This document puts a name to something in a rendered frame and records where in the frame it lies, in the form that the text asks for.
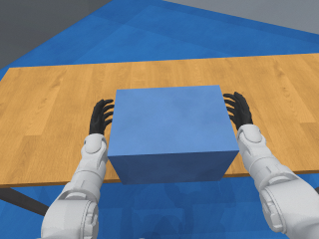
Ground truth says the carton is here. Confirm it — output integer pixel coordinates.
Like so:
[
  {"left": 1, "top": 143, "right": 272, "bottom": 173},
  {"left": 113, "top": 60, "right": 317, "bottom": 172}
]
[{"left": 107, "top": 85, "right": 240, "bottom": 185}]

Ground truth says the robot right hand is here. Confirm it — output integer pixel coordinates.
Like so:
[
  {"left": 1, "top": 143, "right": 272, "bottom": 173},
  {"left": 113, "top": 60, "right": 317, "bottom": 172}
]
[{"left": 223, "top": 92, "right": 253, "bottom": 130}]

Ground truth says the right robot forearm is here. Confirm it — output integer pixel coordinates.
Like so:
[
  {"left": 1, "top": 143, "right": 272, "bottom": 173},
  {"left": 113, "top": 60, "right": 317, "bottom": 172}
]
[{"left": 236, "top": 123, "right": 319, "bottom": 199}]

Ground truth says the robot right upper arm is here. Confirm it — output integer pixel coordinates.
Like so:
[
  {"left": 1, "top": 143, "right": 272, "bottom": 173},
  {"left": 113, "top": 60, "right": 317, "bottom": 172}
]
[{"left": 259, "top": 179, "right": 319, "bottom": 239}]

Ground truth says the left robot forearm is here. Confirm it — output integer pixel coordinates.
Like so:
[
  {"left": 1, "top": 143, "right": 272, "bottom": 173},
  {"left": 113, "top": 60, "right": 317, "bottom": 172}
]
[{"left": 41, "top": 133, "right": 109, "bottom": 238}]

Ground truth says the robot left upper arm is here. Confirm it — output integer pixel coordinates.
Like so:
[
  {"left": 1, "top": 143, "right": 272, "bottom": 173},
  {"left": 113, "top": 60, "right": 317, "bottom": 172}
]
[{"left": 36, "top": 199, "right": 99, "bottom": 239}]

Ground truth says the table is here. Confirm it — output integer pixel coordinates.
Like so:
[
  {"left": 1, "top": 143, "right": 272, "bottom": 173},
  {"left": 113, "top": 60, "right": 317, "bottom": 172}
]
[{"left": 0, "top": 53, "right": 319, "bottom": 216}]

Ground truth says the robot left hand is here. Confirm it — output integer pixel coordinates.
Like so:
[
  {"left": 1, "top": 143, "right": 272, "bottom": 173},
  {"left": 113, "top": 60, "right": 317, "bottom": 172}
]
[{"left": 89, "top": 99, "right": 115, "bottom": 135}]

